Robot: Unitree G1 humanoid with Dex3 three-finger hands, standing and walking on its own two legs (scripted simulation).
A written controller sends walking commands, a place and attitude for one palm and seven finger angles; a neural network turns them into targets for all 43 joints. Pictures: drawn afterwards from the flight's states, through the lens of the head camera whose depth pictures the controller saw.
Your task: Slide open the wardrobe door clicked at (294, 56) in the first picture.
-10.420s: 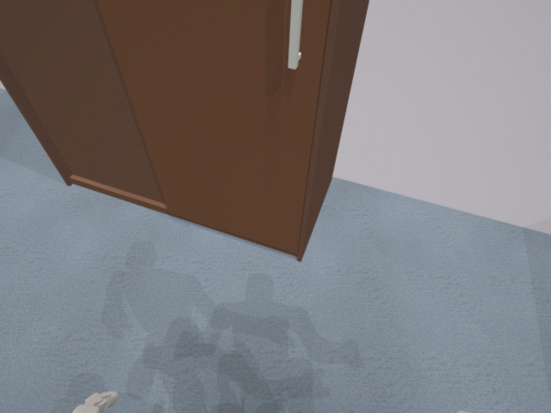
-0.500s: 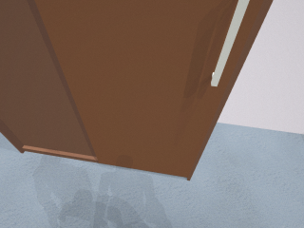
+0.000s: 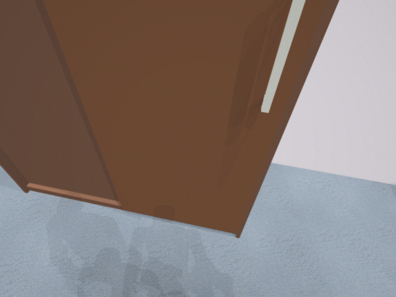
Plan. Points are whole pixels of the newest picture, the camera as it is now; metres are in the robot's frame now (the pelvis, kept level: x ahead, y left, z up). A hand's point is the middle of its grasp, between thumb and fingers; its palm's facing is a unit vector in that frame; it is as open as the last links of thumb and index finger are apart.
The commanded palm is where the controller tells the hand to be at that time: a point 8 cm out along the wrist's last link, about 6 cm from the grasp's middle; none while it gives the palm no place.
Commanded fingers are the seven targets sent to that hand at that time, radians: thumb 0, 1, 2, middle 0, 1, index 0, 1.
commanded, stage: look again from close up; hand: right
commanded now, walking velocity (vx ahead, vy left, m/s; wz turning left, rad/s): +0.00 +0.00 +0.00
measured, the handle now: (281, 52) +0.56 -0.13 +0.25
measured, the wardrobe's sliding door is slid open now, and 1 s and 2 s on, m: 0.00 0.00 0.00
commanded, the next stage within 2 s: shuffle to correct the standing spot in 0.88 s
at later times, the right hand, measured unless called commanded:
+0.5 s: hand out of the picture +0.02 -0.16 -0.18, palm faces +0.01 +0.98 -0.19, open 7.4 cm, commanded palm none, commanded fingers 0.00 -0.90 -0.90 0.20 0.30 0.20 0.30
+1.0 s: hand out of the picture +0.05 -0.16 -0.17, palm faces +0.00 +0.97 -0.23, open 7.4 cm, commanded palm none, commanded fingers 0.00 -0.90 -0.90 0.20 0.30 0.20 0.30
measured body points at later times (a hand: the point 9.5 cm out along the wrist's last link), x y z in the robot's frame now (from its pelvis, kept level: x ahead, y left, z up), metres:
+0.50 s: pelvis +0.02 +0.01 +0.00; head +0.03 +0.01 +0.45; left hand +0.04 +0.24 -0.16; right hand +0.02 -0.21 -0.16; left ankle +0.01 +0.13 -0.74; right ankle +0.00 -0.09 -0.74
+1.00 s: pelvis +0.02 +0.03 +0.00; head +0.03 +0.03 +0.45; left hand +0.04 +0.26 -0.16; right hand +0.05 -0.21 -0.15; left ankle +0.01 +0.13 -0.74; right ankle +0.00 -0.09 -0.74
